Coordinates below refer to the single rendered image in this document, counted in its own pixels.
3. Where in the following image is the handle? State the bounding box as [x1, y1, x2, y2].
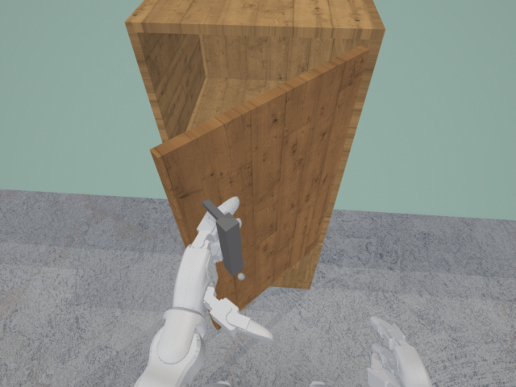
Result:
[202, 198, 243, 276]

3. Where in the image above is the robot left hand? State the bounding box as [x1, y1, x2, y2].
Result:
[173, 196, 273, 342]

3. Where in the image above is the robot left forearm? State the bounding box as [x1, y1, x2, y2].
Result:
[134, 308, 208, 387]

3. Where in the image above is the cupboard door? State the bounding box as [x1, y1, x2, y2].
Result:
[150, 45, 370, 330]

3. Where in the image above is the robot right hand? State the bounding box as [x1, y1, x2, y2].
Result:
[367, 316, 432, 387]

